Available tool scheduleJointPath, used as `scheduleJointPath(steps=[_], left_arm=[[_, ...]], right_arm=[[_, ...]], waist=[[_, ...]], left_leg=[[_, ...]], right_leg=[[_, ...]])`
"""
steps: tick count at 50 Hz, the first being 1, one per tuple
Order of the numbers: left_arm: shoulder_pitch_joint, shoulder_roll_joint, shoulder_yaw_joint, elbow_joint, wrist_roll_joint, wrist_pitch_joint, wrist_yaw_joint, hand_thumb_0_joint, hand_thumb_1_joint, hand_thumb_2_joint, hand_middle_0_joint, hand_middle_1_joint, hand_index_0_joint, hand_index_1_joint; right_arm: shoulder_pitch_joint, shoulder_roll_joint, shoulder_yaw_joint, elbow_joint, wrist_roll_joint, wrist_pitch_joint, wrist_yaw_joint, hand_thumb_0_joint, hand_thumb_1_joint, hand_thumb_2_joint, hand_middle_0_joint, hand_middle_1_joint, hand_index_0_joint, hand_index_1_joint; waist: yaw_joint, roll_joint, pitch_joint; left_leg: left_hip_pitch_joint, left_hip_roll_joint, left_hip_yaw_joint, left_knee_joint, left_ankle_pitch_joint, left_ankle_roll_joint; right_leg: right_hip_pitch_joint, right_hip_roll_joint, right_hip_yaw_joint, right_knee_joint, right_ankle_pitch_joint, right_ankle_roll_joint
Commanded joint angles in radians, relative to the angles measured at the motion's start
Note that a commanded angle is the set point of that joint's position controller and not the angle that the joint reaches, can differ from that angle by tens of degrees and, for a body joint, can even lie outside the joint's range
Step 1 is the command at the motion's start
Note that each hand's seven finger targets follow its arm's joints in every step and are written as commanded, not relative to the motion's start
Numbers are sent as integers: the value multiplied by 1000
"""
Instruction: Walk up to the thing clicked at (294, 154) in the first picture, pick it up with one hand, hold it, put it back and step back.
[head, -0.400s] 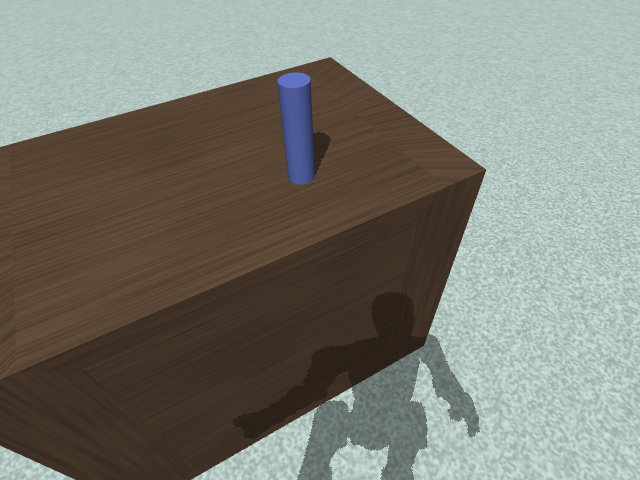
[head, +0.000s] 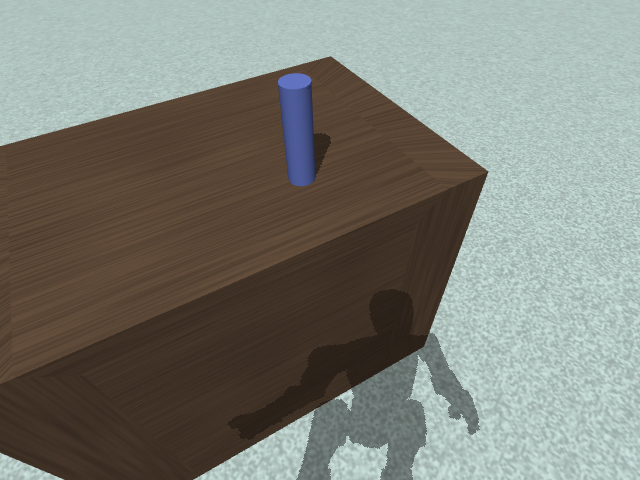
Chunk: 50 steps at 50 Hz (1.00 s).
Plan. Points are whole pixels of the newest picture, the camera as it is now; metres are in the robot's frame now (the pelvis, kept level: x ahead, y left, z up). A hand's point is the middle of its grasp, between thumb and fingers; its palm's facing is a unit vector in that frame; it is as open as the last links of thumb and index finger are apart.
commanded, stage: stand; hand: right
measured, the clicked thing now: (298, 134) +0.68 +0.07 +0.07
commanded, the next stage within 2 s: walk up in 0.72 s
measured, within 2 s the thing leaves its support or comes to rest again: neither
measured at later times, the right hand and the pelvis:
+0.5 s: hand out of the picture +0.08 -0.25 -0.16, palm faces -0.05 +0.94 -0.33, open 7.3 cm; pelvis +0.00 +0.00 +0.00, yaw +0 degrees
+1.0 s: hand out of the picture +0.13 -0.26 -0.15, palm faces -0.23 +0.88 -0.41, open 7.4 cm; pelvis +0.04 +0.01 -0.01, yaw +10 degrees
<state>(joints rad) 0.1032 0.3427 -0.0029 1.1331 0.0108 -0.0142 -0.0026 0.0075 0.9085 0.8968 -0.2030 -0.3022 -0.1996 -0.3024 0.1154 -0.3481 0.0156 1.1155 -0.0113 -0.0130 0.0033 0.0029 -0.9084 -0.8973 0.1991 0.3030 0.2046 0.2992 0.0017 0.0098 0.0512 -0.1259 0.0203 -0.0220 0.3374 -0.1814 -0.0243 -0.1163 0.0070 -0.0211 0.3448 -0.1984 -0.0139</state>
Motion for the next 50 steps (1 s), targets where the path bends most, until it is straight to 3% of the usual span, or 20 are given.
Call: scheduleJointPath(steps=[1, 11, 20, 28, 35, 36, 37, 38, 40, 41, 42, 43, 44, 45, 46, 48, 50], left_arm=[[-35, 209, 42, -50, -4, -18, 11, 0, 900, 900, -200, -300, -200, -300], [-41, 217, 43, -58, -3, -20, 12, 0, 900, 900, -200, -300, -200, -300], [-38, 213, 45, -50, -6, -17, 11, 0, 900, 900, -200, -300, -200, -300], [-34, 211, 44, -52, -3, -18, 10, 0, 900, 900, -200, -300, -200, -300], [-31, 216, 46, -51, -2, -18, 11, 0, 900, 900, -200, -300, -200, -300], [-25, 304, 127, -131, 19, -19, -16, 0, 900, 900, -200, -300, -200, -300], [-10, 287, 132, -139, 28, -10, -22, 0, 900, 900, -200, -300, -200, -300], [-8, 276, 138, -153, 31, -5, -28, 0, 900, 900, -200, -300, -200, -300], [67, 259, 143, -189, 33, -5, -39, 0, 900, 900, -200, -300, -200, -300], [121, 268, 153, -187, 31, -4, -40, 0, 900, 900, -200, -300, -200, -300], [172, 308, 169, -189, 32, -6, -37, 0, 900, 900, -200, -300, -200, -300], [171, 332, 181, -216, 41, -11, -33, 0, 900, 900, -200, -300, -200, -300], [113, 332, 182, -254, 49, -15, -36, 0, 900, 900, -200, -300, -200, -300], [91, 316, 181, -282, 48, -17, -39, 0, 900, 900, -200, -300, -200, -300], [86, 308, 176, -299, 50, -19, -40, 0, 900, 900, -200, -300, -200, -300], [76, 295, 169, -318, 50, -21, -43, 0, 900, 900, -200, -300, -200, -300], [44, 284, 159, -348, 43, -14, -47, 0, 900, 900, -200, -300, -200, -300]], right_arm=[[-39, -210, -43, -55, 4, -20, -18, 0, -900, -900, 200, 300, 200, 300], [-37, -205, -42, -57, 3, -19, -17, 0, -900, -900, 200, 300, 200, 300], [-38, -206, -41, -53, 4, -18, -17, 0, -900, -900, 200, 300, 200, 300], [-36, -210, -40, -55, 5, -21, -17, 0, -900, -900, 200, 300, 200, 300], [-29, -207, -41, -55, 3, -18, -16, 0, -900, -900, 200, 300, 200, 300], [99, -278, -98, -90, 3, -20, -5, 0, -900, -900, 200, 300, 200, 300], [101, -289, -107, -99, -7, -20, -2, 0, -900, -900, 200, 300, 200, 300], [96, -289, -110, -114, -11, -19, -1, 0, -900, -900, 200, 300, 200, 300], [15, -278, -118, -183, -22, -21, 3, 0, -900, -900, 200, 300, 200, 300], [-39, -251, -117, -221, -27, -24, 2, 0, -900, -900, 200, 300, 200, 300], [-68, -206, -108, -252, -23, -28, 3, 0, -900, -900, 200, 300, 200, 300], [-48, -205, -112, -273, -29, -30, 2, 0, -900, -900, 200, 300, 200, 300], [0, -231, -121, -275, -23, -31, 6, 0, -900, -900, 200, 300, 200, 300], [56, -256, -128, -271, -17, -33, 14, 0, -900, -900, 200, 300, 200, 300], [75, -255, -132, -276, -14, -38, 20, 0, -900, -900, 200, 300, 200, 300], [107, -230, -135, -282, -12, -48, 29, 0, -900, -900, 200, 300, 200, 300], [204, -208, -138, -270, -6, -58, 26, 0, -900, -900, 200, 300, 200, 300]], waist=[[6, 2, -79], [1, -16, -87], [6, 1, -58], [7, -1, -74], [2, -14, -69], [10, -71, -100], [16, -36, -37], [23, -6, 17], [70, -22, 77], [116, -46, 104], [149, -177, 80], [150, -200, 69], [115, -143, 81], [89, -102, 67], [76, -93, 84], [58, -122, 81], [3, -120, 24]], left_leg=[[12, 104, -82, -33, 157, 47], [28, 104, -79, -33, 178, 44], [-1, 101, -84, -57, 132, 42], [18, 107, -88, -51, 162, 48], [25, 102, -86, -49, 130, 46], [-86, 66, -152, 19, -177, 122], [-175, 91, -212, -2, -329, 138], [-247, 92, -236, -17, -388, 138], [-355, 68, -227, 35, -343, 132], [-482, 7, -135, 115, -269, 84], [-564, -55, 12, 322, -192, 60], [-600, -3, 30, 508, -263, 51], [-573, 47, 21, 544, -296, 38], [-520, 72, 0, 532, -302, 41], [-487, 86, -4, 490, -307, 43], [-404, 90, 0, 387, -271, 51], [-216, 40, 71, 250, -87, 58]], right_leg=[[27, -135, 104, -58, 176, -12], [28, -139, 104, -63, 200, -13], [30, -135, 100, -70, 135, -12], [36, -139, 101, -69, 157, -13], [19, -140, 105, -78, 140, -14], [97, -76, 12, 48, -287, -32], [44, -88, 49, 98, -406, -53], [21, -87, 61, 116, -437, -58], [6, -112, 101, 76, -432, -78], [105, -159, 140, -15, -460, -111], [192, -284, 254, -150, -472, -166], [178, -420, 354, -226, -423, -225], [139, -474, 372, -227, -375, -264], [123, -457, 345, -220, -386, -263], [103, -424, 279, -184, -322, -259], [89, -347, 127, -86, -92, -209], [24, -256, -45, 56, 97, -148]])
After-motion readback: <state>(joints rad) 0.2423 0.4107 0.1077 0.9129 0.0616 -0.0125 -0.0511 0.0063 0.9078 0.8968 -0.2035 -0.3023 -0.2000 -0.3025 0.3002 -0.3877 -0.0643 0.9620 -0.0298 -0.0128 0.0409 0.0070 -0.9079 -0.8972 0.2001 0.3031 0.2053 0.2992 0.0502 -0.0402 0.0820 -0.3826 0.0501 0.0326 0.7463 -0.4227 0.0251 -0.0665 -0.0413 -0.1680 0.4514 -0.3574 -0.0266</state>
